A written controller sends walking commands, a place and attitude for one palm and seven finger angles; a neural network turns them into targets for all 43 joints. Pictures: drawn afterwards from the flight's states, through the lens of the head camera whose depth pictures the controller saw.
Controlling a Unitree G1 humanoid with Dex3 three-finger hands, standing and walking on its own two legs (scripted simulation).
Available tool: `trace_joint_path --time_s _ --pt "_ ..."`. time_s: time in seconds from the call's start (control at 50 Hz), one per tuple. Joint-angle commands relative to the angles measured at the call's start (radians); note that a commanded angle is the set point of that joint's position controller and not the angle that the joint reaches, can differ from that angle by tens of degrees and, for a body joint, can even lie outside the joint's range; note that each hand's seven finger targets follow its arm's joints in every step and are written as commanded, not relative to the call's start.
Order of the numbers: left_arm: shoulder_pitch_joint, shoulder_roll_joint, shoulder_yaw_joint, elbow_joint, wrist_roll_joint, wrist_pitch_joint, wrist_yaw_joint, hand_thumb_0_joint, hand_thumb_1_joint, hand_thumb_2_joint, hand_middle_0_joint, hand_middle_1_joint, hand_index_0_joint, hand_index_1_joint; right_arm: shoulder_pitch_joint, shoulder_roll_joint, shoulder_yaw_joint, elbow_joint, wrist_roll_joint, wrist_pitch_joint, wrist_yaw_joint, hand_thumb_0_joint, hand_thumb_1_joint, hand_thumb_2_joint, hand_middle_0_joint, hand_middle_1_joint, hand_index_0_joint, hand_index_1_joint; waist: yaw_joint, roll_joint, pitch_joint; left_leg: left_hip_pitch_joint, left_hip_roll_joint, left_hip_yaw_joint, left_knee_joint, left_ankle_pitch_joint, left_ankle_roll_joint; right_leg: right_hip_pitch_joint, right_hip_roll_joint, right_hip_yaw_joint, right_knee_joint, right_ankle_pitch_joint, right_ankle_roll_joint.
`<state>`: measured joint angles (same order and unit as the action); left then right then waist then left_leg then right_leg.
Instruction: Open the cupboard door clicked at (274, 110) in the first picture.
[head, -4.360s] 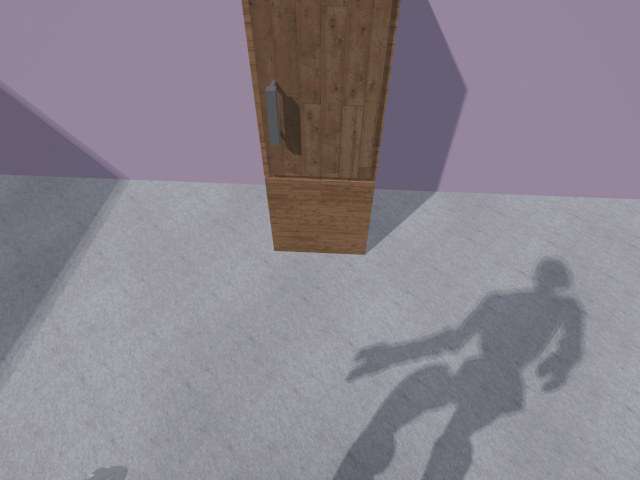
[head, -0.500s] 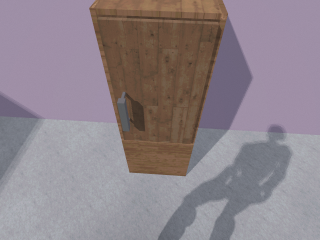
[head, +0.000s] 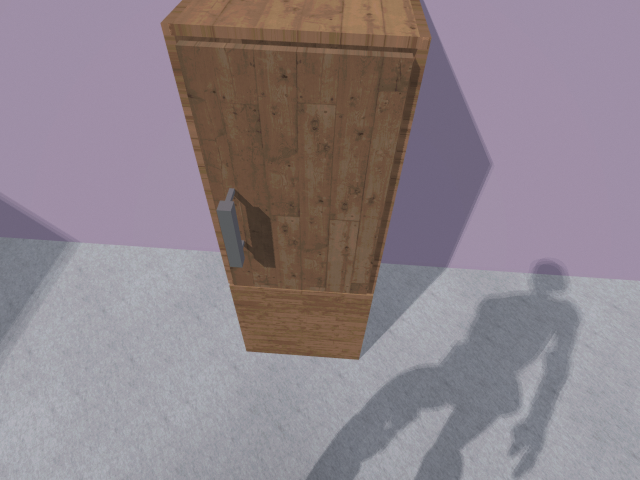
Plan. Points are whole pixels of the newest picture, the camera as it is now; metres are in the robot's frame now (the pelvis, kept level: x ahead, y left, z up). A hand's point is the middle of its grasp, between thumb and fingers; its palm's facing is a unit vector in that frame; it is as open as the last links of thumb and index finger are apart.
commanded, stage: come to a stop and stand still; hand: left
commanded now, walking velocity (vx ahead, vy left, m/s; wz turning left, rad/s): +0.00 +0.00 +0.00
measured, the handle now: (234, 228) +0.59 +0.20 -0.10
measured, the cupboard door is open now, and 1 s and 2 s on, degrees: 0 0 0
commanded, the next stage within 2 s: look again from close up in 0.62 s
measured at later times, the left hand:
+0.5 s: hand out of the picture +0.00 +0.17 -0.18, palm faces +0.06 -0.98 -0.17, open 7.4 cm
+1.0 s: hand out of the picture +0.03 +0.21 -0.19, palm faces +0.02 -0.98 -0.19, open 7.4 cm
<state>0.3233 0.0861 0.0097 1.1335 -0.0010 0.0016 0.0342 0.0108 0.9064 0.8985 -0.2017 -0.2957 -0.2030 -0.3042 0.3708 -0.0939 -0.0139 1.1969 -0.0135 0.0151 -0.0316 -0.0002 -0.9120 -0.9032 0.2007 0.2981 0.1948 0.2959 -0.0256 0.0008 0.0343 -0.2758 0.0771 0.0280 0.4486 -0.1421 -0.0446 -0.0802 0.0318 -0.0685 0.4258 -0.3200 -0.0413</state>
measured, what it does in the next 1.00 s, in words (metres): stands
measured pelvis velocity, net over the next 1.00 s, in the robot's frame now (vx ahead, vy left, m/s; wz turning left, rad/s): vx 0.01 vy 0.04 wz -0.01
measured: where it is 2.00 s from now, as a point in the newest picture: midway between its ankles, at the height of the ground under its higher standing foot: outside the picture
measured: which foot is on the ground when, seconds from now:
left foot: down 0.00-1.00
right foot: down 0.00-1.00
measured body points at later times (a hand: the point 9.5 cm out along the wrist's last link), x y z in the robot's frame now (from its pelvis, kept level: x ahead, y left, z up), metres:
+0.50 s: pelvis +0.03 +0.01 +0.00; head +0.04 +0.01 +0.45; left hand +0.00 +0.22 -0.16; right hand +0.04 -0.21 -0.16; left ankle +0.06 +0.15 -0.74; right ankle -0.05 -0.09 -0.74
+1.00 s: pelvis +0.01 +0.04 -0.01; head +0.02 +0.05 +0.44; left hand +0.03 +0.26 -0.17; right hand +0.05 -0.19 -0.16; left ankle +0.06 +0.15 -0.74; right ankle -0.05 -0.09 -0.74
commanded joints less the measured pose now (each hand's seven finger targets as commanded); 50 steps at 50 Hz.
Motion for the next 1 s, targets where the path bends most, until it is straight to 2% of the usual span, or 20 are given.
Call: trace_joint_path --time_s 0.0,0.08,0.18,0.24,0.46,0.62,0.68,0.7,0.72,0.74,0.76,0.78,0.8,0.82,0.84,0.86,0.9,0.92,0.96,0.98 --pt "0.092 0.096 0.017 -0.018 0.002 -0.013 0.009 0.0 0.9 0.9 -0.2 -0.3 -0.2 -0.3 0.028 -0.087 -0.01 -0.04 0.002 -0.024 -0.014 0.0 -0.9 -0.9 0.2 0.3 0.2 0.3 0.022 0.009 0.049 0.087 0.035 -0.036 -0.037 0.092 0.04 -0.141 -0.127 0.104 -0.132 0.117 -0.004" --pt "0.102 0.093 0.017 -0.017 0.005 -0.013 0.011 0.0 0.9 0.9 -0.2 -0.3 -0.2 -0.3 0.018 -0.089 -0.013 -0.043 0.003 -0.027 -0.015 0.0 -0.9 -0.9 0.2 0.3 0.2 0.3 0.025 -0.002 0.033 0.102 0.04 -0.038 -0.035 0.135 0.048 -0.121 -0.124 0.092 -0.112 0.184 0.001" --pt "0.11 0.094 0.015 -0.019 0.008 -0.013 0.012 0.0 0.9 0.9 -0.2 -0.3 -0.2 -0.3 -0.008 -0.096 -0.014 -0.052 0.004 -0.027 -0.015 0.0 -0.9 -0.9 0.2 0.3 0.2 0.3 0.024 -0.002 0.051 0.115 0.04 -0.038 -0.038 0.15 0.052 -0.129 -0.127 0.088 -0.112 0.203 0.009" --pt "0.11 0.1 0.014 -0.019 0.01 -0.013 0.014 0.0 0.9 0.9 -0.2 -0.3 -0.2 -0.3 -0.025 -0.101 -0.011 -0.05 0.004 -0.026 -0.014 0.0 -0.9 -0.9 0.2 0.3 0.2 0.3 0.025 -0.027 0.063 0.12 0.038 -0.04 -0.04 0.162 0.053 -0.128 -0.131 0.084 -0.114 0.226 0.013" --pt "0.104 0.131 0.014 -0.021 0.011 -0.015 0.013 0.0 0.9 0.9 -0.2 -0.3 -0.2 -0.3 -0.067 -0.138 -0.008 -0.07 0.003 -0.031 -0.014 0.0 -0.9 -0.9 0.2 0.3 0.2 0.3 0.027 -0.001 0.016 0.16 0.038 -0.034 -0.039 0.226 0.055 -0.077 -0.141 0.08 -0.111 0.314 0.019" --pt "0.094 0.144 0.014 -0.023 0.012 -0.014 0.012 0.0 0.9 0.9 -0.2 -0.3 -0.2 -0.3 -0.082 -0.15 -0.008 -0.074 0.004 -0.029 -0.012 0.0 -0.9 -0.9 0.2 0.3 0.2 0.3 0.029 -0.025 0.04 0.156 0.036 -0.038 -0.048 0.206 0.056 -0.075 -0.143 0.075 -0.123 0.299 0.023" --pt "0.093 0.147 0.012 -0.023 0.011 -0.013 0.012 0.0 0.9 0.9 -0.2 -0.3 -0.2 -0.3 -0.089 -0.152 -0.005 -0.071 0.003 -0.029 -0.011 0.0 -0.9 -0.9 0.2 0.3 0.2 0.3 0.032 -0.01 0.043 0.154 0.034 -0.039 -0.054 0.199 0.055 -0.075 -0.147 0.073 -0.128 0.28 0.023" --pt "0.145 0.159 0.001 -0.022 0.036 -0.053 0.047 0.0 0.9 0.9 -0.2 -0.3 -0.2 -0.3 -0.18 -0.173 -0.002 -0.158 0.008 -0.047 0.008 0.0 -0.9 -0.9 0.2 0.3 0.2 0.3 0.061 -0.016 0.092 0.063 0.018 0.006 0.187 0.18 0.04 -0.166 -0.194 0.181 -0.138 0.68 0.063" --pt "0.1 0.208 0.015 -0.058 0.035 -0.063 0.045 0.0 0.9 0.9 -0.2 -0.3 -0.2 -0.3 -0.158 -0.14 0.002 -0.206 0.003 -0.038 0.017 0.0 -0.9 -0.9 0.2 0.3 0.2 0.3 0.006 -0.023 0.092 -0.011 -0.014 0.019 0.166 0.007 0.041 -0.086 -0.232 0.142 -0.064 0.932 0.05" --pt "0.096 0.199 0.011 -0.08 0.028 -0.067 0.04 0.0 0.9 0.9 -0.2 -0.3 -0.2 -0.3 -0.071 -0.119 -0.002 -0.195 -0.006 -0.044 0.013 0.0 -0.9 -0.9 0.2 0.3 0.2 0.3 -0.012 -0.104 -0.023 0.02 -0.021 0.022 0.109 -0.035 0.066 -0.011 -0.215 0.112 0.036 0.998 0.017" --pt "0.084 0.184 0.007 -0.093 0.018 -0.066 0.039 0.0 0.9 0.9 -0.2 -0.3 -0.2 -0.3 -0.039 -0.142 -0.006 -0.195 -0.007 -0.047 0.008 0.0 -0.9 -0.9 0.2 0.3 0.2 0.3 -0.012 -0.144 -0.111 0.056 -0.017 0.009 0.112 0.053 0.078 0.035 -0.185 0.077 0.09 0.956 0.012" --pt "0.097 0.179 0.009 -0.107 0.015 -0.065 0.036 0.0 0.9 0.9 -0.2 -0.3 -0.2 -0.3 -0.046 -0.155 -0.011 -0.201 -0.002 -0.048 0.004 0.0 -0.9 -0.9 0.2 0.3 0.2 0.3 0.003 -0.148 -0.145 0.075 -0.007 0.001 0.128 0.146 0.084 0.037 -0.172 0.079 0.098 0.911 0.012" --pt "0.104 0.18 0.012 -0.115 0.014 -0.061 0.034 0.0 0.9 0.9 -0.2 -0.3 -0.2 -0.3 -0.056 -0.159 -0.013 -0.209 0.001 -0.048 0.002 0.0 -0.9 -0.9 0.2 0.3 0.2 0.3 0.013 -0.119 -0.135 0.072 -0.002 0.002 0.136 0.197 0.084 0.02 -0.168 0.084 0.093 0.866 0.011" --pt "0.105 0.182 0.013 -0.122 0.018 -0.051 0.034 0.0 0.9 0.9 -0.2 -0.3 -0.2 -0.3 -0.063 -0.157 -0.011 -0.209 0.0 -0.048 0.002 0.0 -0.9 -0.9 0.2 0.3 0.2 0.3 0.018 -0.022 -0.093 0.069 -0.001 0.008 0.135 0.244 0.083 -0.011 -0.165 0.078 0.096 0.787 0.007" --pt "0.102 0.191 0.015 -0.13 0.018 -0.041 0.031 0.0 0.9 0.9 -0.2 -0.3 -0.2 -0.3 -0.078 -0.154 -0.01 -0.216 0.002 -0.041 0.003 0.0 -0.9 -0.9 0.2 0.3 0.2 0.3 0.025 -0.005 -0.05 0.052 0.004 -0.005 0.13 0.228 0.082 -0.05 -0.154 0.077 0.076 0.638 0.007" --pt "0.094 0.185 0.012 -0.134 0.018 -0.032 0.029 0.0 0.9 0.9 -0.2 -0.3 -0.2 -0.3 -0.093 -0.157 -0.01 -0.224 0.002 -0.035 0.003 0.0 -0.9 -0.9 0.2 0.3 0.2 0.3 0.025 -0.019 -0.011 0.041 0.011 -0.017 0.114 0.19 0.083 -0.094 -0.144 0.082 0.053 0.496 0.004" --pt "0.075 0.177 0.008 -0.148 0.021 -0.02 0.024 0.0 0.9 0.9 -0.2 -0.3 -0.2 -0.3 -0.099 -0.171 -0.015 -0.231 0.001 -0.032 0.004 0.0 -0.9 -0.9 0.2 0.3 0.2 0.3 0.022 -0.02 0.027 0.027 0.017 -0.041 0.081 0.135 0.087 -0.143 -0.122 0.081 0.034 0.263 0.004" --pt "0.074 0.177 0.008 -0.151 0.023 -0.016 0.022 0.0 0.9 0.9 -0.2 -0.3 -0.2 -0.3 -0.094 -0.177 -0.016 -0.228 -0.002 -0.032 0.006 0.0 -0.9 -0.9 0.2 0.3 0.2 0.3 0.027 0.013 0.036 0.015 0.025 -0.053 0.067 0.129 0.095 -0.145 -0.111 0.074 0.03 0.179 0.006" --pt "0.068 0.181 0.011 -0.163 0.022 -0.009 0.018 0.0 0.9 0.9 -0.2 -0.3 -0.2 -0.3 -0.104 -0.189 -0.02 -0.238 -0.003 -0.031 0.008 0.0 -0.9 -0.9 0.2 0.3 0.2 0.3 0.03 0.02 0.04 -0.015 0.028 -0.085 0.027 0.015 0.102 -0.16 -0.098 0.072 0.022 0.035 0.007" --pt "0.065 0.182 0.012 -0.166 0.022 -0.006 0.015 0.0 0.9 0.9 -0.2 -0.3 -0.2 -0.3 -0.106 -0.194 -0.023 -0.244 -0.004 -0.031 0.009 0.0 -0.9 -0.9 0.2 0.3 0.2 0.3 0.03 0.043 0.041 -0.026 0.028 -0.096 0.005 -0.04 0.103 -0.166 -0.095 0.071 0.02 -0.008 0.006"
